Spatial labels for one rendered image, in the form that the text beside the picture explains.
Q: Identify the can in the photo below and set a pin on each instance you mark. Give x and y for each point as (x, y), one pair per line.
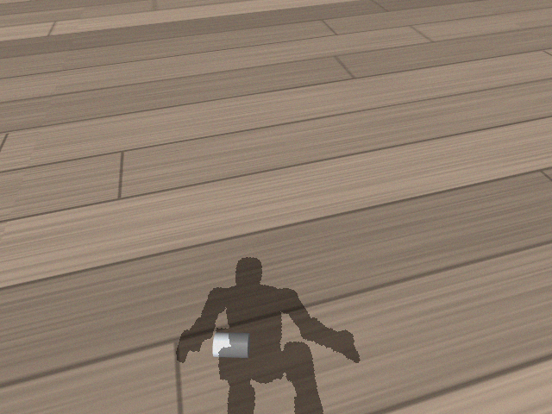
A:
(232, 345)

